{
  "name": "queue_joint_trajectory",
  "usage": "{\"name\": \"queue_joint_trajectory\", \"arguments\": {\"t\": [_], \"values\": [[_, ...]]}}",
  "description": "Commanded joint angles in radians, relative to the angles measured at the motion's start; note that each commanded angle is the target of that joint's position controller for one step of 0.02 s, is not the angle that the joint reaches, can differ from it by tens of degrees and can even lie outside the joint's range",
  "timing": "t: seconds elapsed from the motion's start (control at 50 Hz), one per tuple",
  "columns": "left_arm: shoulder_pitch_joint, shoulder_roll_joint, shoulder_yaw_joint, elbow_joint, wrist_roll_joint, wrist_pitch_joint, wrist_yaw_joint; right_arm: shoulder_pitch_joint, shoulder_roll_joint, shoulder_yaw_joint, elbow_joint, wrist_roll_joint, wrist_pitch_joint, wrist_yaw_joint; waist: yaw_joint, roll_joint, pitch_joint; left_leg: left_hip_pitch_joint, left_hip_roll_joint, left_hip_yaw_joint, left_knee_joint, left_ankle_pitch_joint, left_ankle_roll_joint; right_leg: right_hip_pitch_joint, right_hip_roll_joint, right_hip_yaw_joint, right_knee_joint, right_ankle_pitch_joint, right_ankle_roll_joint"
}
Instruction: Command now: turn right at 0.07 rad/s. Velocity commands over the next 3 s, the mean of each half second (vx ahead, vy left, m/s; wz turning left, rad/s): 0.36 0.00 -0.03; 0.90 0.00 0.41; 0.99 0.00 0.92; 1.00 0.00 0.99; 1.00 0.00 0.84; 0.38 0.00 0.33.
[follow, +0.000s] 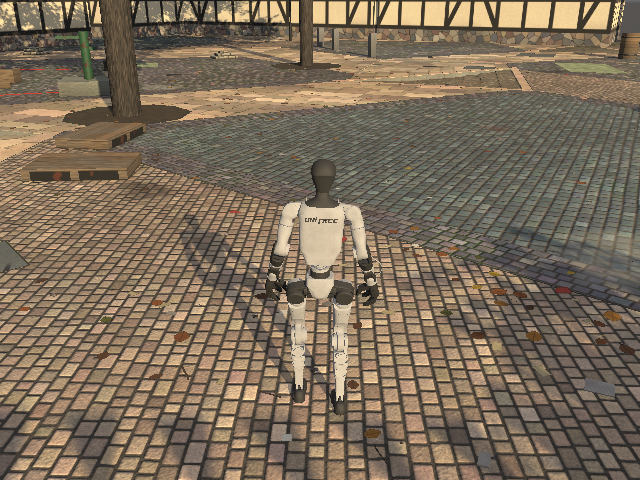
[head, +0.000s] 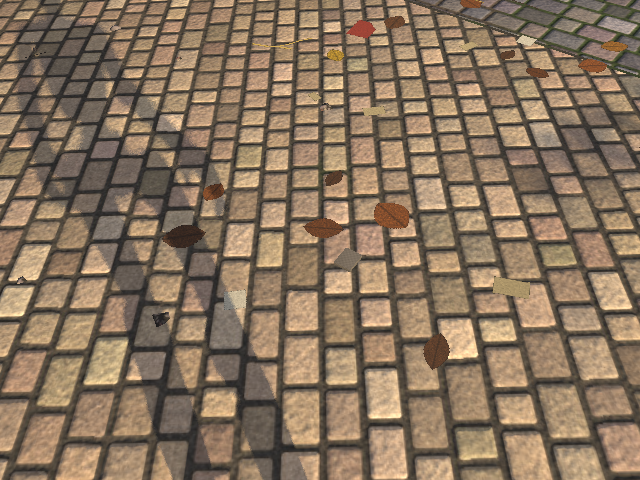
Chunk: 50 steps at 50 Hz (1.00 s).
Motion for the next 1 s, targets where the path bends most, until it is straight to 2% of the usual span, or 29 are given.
{"name": "queue_joint_trajectory", "arguments": {"t": [0.02,0.08,0.14,0.16,0.18,0.2,0.24,0.3,0.36,0.4,0.42,0.44,0.46,0.48,0.5,0.54,0.6,0.66,0.76,0.8,0.82,0.84,0.86,0.88,0.9,0.92,0.94,0.96,1.0], "values": [[-0.041,0.131,0.029,-0.038,-0.014,-0.031,0.011,-0.009,-0.09,-0.017,-0.031,-0.004,-0.031,-0.003,-0.004,-0.139,-0.008,0.189,0.059,-0.072,-0.05,0.037,-0.001,-0.182,-0.145,0.153,-0.191,-0.053,-0.038],[0.003,0.125,0.033,-0.002,-0.011,-0.021,0.012,-0.015,-0.1,-0.019,0.003,0.003,-0.033,-0.002,0.012,-0.056,0.052,0.103,0.078,-0.108,-0.078,-0.037,0.011,-0.147,-0.12,0.138,-0.177,-0.087,-0.044],[0.026,0.124,0.039,0.03,-0.013,-0.024,0.014,-0.012,-0.082,-0.015,0.031,0.003,-0.036,-0.009,0.017,-0.03,0.03,0.1,0.08,-0.113,-0.089,-0.011,0.015,-0.103,-0.119,0.128,-0.155,-0.003,-0.049],[0.067,0.129,0.043,0.047,-0.012,-0.025,0.013,0.005,-0.083,-0.016,0.045,0.002,-0.036,-0.008,0.029,-0.037,-0.025,0.112,0.052,-0.092,-0.065,-0.176,0.021,-0.081,-0.105,0.129,-0.172,-0.195,-0.062],[0.079,0.161,0.055,0.05,-0.01,-0.022,0.009,-0.002,-0.104,-0.026,0.043,-0.002,-0.032,-0.003,0.04,-0.072,-0.002,0.05,0.016,-0.062,-0.013,-0.372,0.032,-0.089,-0.11,0.167,-0.192,-0.416,-0.093],[0.104,0.19,0.067,0.051,-0.006,-0.02,0.004,-0.056,-0.116,-0.031,0.022,-0.006,-0.028,0.004,0.071,-0.1,0.059,-0.079,0.001,-0.045,0.044,-0.44,0.036,-0.078,-0.161,0.254,-0.259,-0.583,-0.136],[0.091,0.232,0.093,0.056,-0.009,-0.032,0.0,-0.154,-0.082,-0.027,-0.022,-0.002,-0.035,0.017,0.1,-0.207,0.165,-0.263,0.018,0.04,0.236,-0.197,0.029,-0.013,-0.334,0.435,-0.396,-0.58,-0.222],[0.046,0.205,0.101,0.05,-0.008,-0.072,-0.003,-0.12,-0.105,-0.042,-0.019,-0.004,-0.066,0.03,0.054,-0.129,0.084,-0.294,0.075,-0.001,0.26,-0.176,0.034,0.116,-0.323,0.335,-0.382,-0.316,-0.209],[-0.024,0.211,0.111,0.045,-0.018,-0.094,-0.012,-0.016,-0.083,-0.044,0.01,0.009,-0.079,0.036,-0.02,-0.154,0.067,0.078,0.033,0.079,0.086,-0.143,0.051,-0.106,-0.248,0.176,-0.33,-0.298,-0.166],[-0.048,0.175,0.102,0.042,0.001,-0.099,-0.015,0.242,-0.123,-0.067,0.104,-0.001,-0.09,0.015,-0.134,0.008,0.023,0.464,-0.006,0.085,0.019,-0.204,0.055,-0.357,-0.16,0.081,-0.036,-0.217,-0.147],[-0.07,0.072,0.072,0.004,-0.002,-0.109,-0.022,0.393,-0.228,-0.091,0.129,-0.028,-0.105,-0.001,-0.192,0.289,-0.045,0.602,0.256,-0.342,-0.189,-0.585,0.118,-0.537,-0.033,-0.069,0.409,-0.143,-0.097],[-0.091,0.066,0.068,-0.033,-0.008,-0.119,-0.029,0.356,-0.21,-0.076,0.122,-0.035,-0.107,0.008,-0.125,0.282,-0.021,0.532,0.393,-0.772,-0.357,-0.806,0.18,-0.701,0.037,0.01,0.621,-0.18,-0.103],[-0.098,0.111,0.076,-0.033,-0.002,-0.116,-0.034,0.214,-0.182,-0.07,0.083,-0.028,-0.104,0.01,-0.05,0.1,0.049,0.443,0.399,-0.688,-0.321,-0.76,0.186,-0.745,-0.063,0.059,0.722,-0.07,-0.113],[-0.089,0.137,0.08,-0.018,0.004,-0.117,-0.048,0.144,-0.156,-0.065,0.058,-0.017,-0.11,0.014,-0.018,0.002,0.039,0.384,0.351,-0.564,-0.292,-0.641,0.171,-0.705,-0.113,0.045,0.714,0.024,-0.102],[-0.061,0.136,0.08,-0.006,0.012,-0.116,-0.058,0.124,-0.149,-0.06,0.054,-0.012,-0.116,0.015,0.008,-0.009,0.015,0.345,0.307,-0.469,-0.311,-0.565,0.154,-0.652,-0.144,0.026,0.682,0.063,-0.083],[-0.064,0.122,0.074,0.0,0.03,-0.096,-0.073,0.136,-0.116,-0.046,0.071,-0.007,-0.131,0.01,0.019,0.037,0.033,0.284,0.244,-0.352,-0.363,-0.454,0.14,-0.62,-0.17,-0.015,0.665,0.121,-0.044],[-0.164,0.109,0.065,-0.035,0.019,-0.074,-0.076,0.216,-0.104,-0.043,0.112,0.002,-0.144,0.01,0.001,0.015,0.1,0.291,0.213,-0.252,-0.407,-0.29,0.159,-0.721,-0.182,-0.061,0.624,0.205,-0.013],[-0.331,0.097,0.054,-0.109,0.022,-0.077,-0.078,0.27,-0.081,-0.034,0.132,0.009,-0.15,0.008,-0.029,-0.007,0.145,0.248,0.181,-0.207,-0.437,-0.099,0.195,-0.699,-0.165,-0.105,0.432,0.268,0.029],[-0.436,0.093,0.038,-0.174,0.004,-0.085,-0.076,0.269,-0.127,-0.045,0.141,0.016,-0.156,-0.011,-0.031,0.026,0.128,0.311,0.2,-0.189,-0.43,0.292,0.209,-0.503,-0.113,-0.123,0.168,0.32,0.018],[-0.376,0.113,0.043,-0.172,0.001,-0.092,-0.063,0.239,-0.146,-0.049,0.141,0.016,-0.152,-0.013,0.014,0.05,0.07,0.35,0.2,-0.163,-0.312,0.596,0.185,-0.351,-0.069,-0.129,0.102,0.248,-0.008],[-0.278,0.143,0.056,-0.148,-0.002,-0.097,-0.049,0.236,-0.169,-0.055,0.144,0.011,-0.152,-0.012,0.058,0.076,-0.004,0.349,0.199,-0.159,-0.185,0.798,0.168,-0.2,-0.032,-0.13,0.103,0.182,-0.022],[-0.076,0.188,0.077,-0.091,-0.008,-0.102,-0.029,0.218,-0.194,-0.063,0.144,0.002,-0.147,-0.01,0.148,0.079,-0.119,0.301,0.179,-0.145,0.044,0.852,0.15,0.034,-0.004,-0.131,0.096,0.109,-0.035],[0.141,0.241,0.1,-0.037,0.0,-0.109,-0.008,0.176,-0.194,-0.067,0.129,0.0,-0.147,-0.007,0.253,0.053,-0.228,0.109,0.127,-0.132,0.327,0.662,0.135,0.328,-0.093,-0.062,0.105,0.068,-0.046],[0.281,0.335,0.126,-0.03,0.046,-0.115,0.01,0.219,-0.049,-0.041,0.081,0.013,-0.151,0.001,0.236,-0.162,-0.41,-0.15,0.026,-0.092,0.718,0.086,0.129,0.593,-0.403,0.311,0.046,-0.436,-0.073],[0.224,0.352,0.13,-0.042,0.048,-0.11,-0.002,0.248,-0.015,-0.033,0.029,0.059,-0.153,0.011,0.159,-0.372,-0.494,-0.351,-0.055,-0.121,0.927,-0.315,0.138,0.61,-0.547,0.819,-0.233,-0.717,-0.127],[0.097,0.263,0.12,-0.05,0.038,-0.107,-0.007,0.15,-0.081,-0.046,0.029,0.039,-0.139,0.004,0.128,-0.255,-0.293,-0.44,0.017,-0.112,0.99,-0.212,0.154,0.457,-0.492,0.72,-0.264,-0.717,-0.109],[0.037,0.181,0.102,-0.052,0.028,-0.112,-0.008,0.094,-0.087,-0.047,0.026,0.024,-0.13,0.01,0.113,-0.137,-0.161,-0.448,0.069,-0.087,0.95,-0.124,0.148,0.306,-0.461,0.516,-0.239,-0.508,-0.101],[0.018,0.143,0.094,-0.038,0.029,-0.116,-0.008,0.075,-0.072,-0.047,0.028,0.015,-0.119,0.021,0.088,-0.08,-0.099,-0.406,0.1,-0.083,0.906,-0.097,0.139,0.189,-0.422,0.375,-0.254,-0.318,-0.088],[0.041,0.091,0.078,0.008,0.017,-0.129,-0.007,0.066,-0.026,-0.041,0.006,-0.014,-0.084,0.042,0.033,-0.122,-0.03,-0.366,0.142,-0.078,0.871,-0.097,0.113,0.048,-0.384,0.183,-0.289,-0.167,-0.064]]}}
